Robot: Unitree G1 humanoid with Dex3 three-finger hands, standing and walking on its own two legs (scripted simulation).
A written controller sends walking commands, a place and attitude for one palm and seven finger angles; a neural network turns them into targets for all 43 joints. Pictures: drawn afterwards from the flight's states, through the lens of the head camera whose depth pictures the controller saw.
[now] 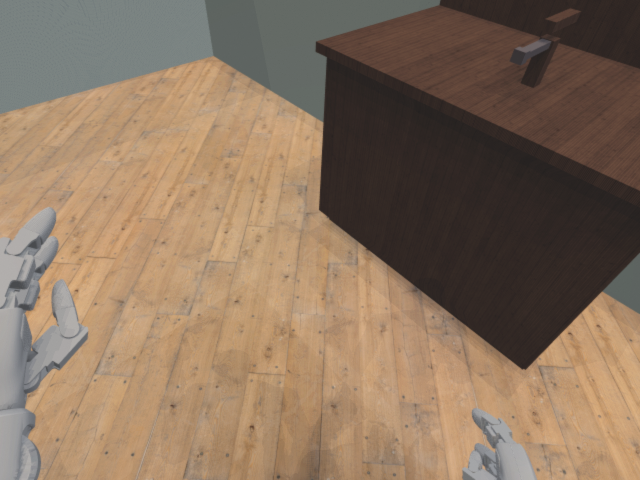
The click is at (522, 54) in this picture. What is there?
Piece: tap's lever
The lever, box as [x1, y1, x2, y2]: [510, 46, 530, 64]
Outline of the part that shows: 519,46 514,49 510,61 522,64 525,62 530,50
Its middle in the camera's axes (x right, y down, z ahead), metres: +0.46 -0.42 +0.88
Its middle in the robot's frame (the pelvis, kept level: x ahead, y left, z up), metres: +0.98 -0.39 +0.14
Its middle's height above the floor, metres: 0.92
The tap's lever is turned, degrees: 0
